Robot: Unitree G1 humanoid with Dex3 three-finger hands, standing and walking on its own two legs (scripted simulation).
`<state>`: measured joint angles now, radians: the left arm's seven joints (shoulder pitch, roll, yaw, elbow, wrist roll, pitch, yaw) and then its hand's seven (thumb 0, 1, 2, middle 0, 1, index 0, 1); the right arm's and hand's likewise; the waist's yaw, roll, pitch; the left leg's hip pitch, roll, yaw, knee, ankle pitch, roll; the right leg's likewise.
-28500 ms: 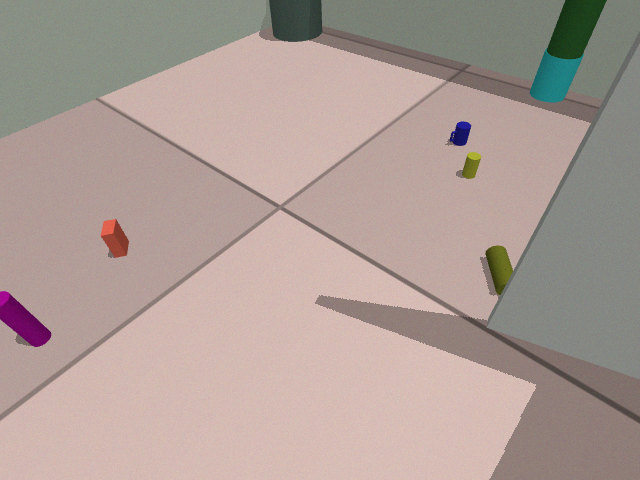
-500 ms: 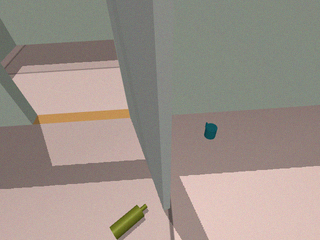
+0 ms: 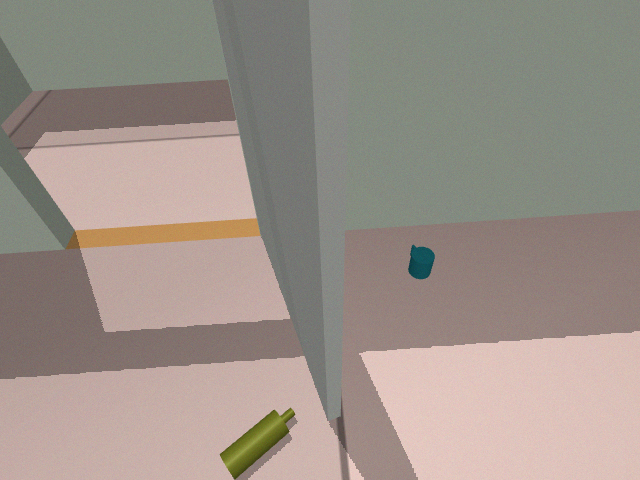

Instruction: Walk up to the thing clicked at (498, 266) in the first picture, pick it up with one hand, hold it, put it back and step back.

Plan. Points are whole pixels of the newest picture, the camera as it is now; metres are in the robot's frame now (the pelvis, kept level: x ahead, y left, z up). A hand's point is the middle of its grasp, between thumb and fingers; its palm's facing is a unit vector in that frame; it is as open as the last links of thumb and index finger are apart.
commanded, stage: stand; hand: left
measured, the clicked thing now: (261, 437) +0.40 +0.22 -0.74
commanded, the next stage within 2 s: walk up in 0.24 s
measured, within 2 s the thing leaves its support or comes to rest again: neither
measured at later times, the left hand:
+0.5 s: hand out of the picture +0.06 +0.26 -0.16, palm faces +0.02 -0.94 -0.35, open 7.4 cm
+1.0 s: hand out of the picture +0.03 +0.26 -0.17, palm faces +0.05 -0.94 -0.33, open 7.4 cm
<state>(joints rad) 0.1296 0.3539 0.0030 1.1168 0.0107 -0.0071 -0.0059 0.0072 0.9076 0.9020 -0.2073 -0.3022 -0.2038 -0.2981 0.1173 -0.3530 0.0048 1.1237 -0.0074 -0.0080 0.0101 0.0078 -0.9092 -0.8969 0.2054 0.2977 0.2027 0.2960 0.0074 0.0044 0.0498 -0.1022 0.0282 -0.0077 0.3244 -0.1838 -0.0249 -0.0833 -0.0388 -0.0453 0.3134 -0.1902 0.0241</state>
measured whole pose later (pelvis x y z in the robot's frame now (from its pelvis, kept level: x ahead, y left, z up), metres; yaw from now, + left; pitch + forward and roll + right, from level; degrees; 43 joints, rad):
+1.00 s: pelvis -0.03 +0.00 -0.01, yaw +2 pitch -2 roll +0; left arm 0.11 0.36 0.05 1.09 0.01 0.03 -0.02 0.01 0.91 0.90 -0.21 -0.30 -0.20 -0.30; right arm 0.13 -0.35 -0.02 1.09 -0.01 0.01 0.02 0.01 -0.91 -0.90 0.21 0.30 0.20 0.30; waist 0.01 0.00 0.09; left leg -0.22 0.02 -0.05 0.43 -0.18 -0.03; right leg -0.18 -0.05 -0.09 0.42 -0.21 0.01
